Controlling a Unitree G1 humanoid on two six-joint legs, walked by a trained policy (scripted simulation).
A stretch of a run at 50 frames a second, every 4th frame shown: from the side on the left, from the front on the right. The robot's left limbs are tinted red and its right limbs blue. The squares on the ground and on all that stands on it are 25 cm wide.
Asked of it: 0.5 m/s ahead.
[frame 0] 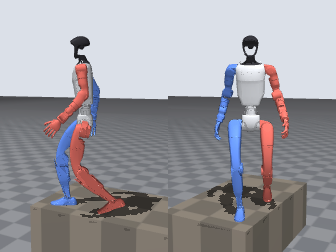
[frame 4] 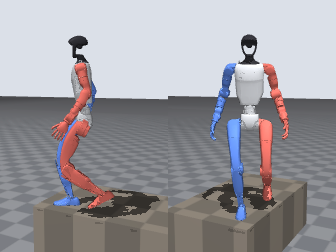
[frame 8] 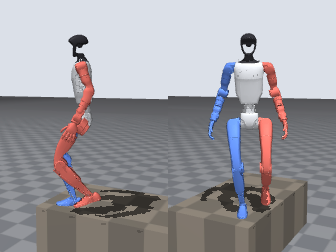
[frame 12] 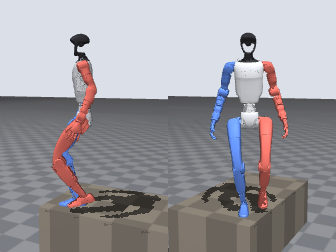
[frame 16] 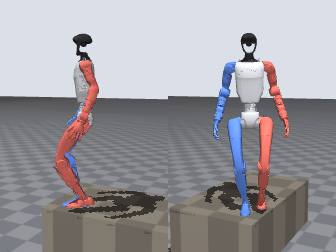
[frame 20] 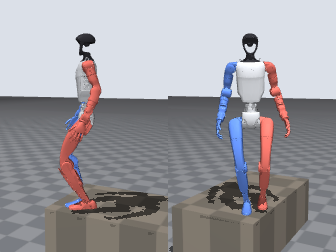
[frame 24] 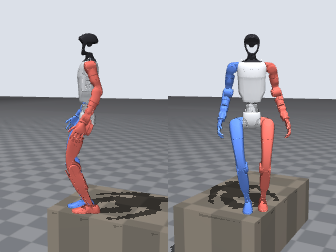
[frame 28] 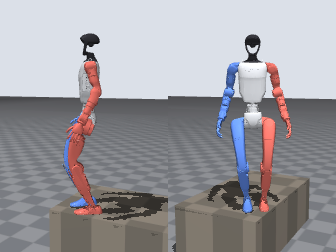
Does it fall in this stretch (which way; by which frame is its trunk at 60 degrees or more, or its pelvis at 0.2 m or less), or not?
no
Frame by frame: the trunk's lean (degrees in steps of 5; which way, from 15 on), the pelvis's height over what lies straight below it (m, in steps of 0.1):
0: 5, 0.7
4: 5, 0.7
8: 5, 0.7
12: 5, 0.8
16: 5, 0.8
20: 0, 0.8
24: 0, 0.8
28: 0, 0.8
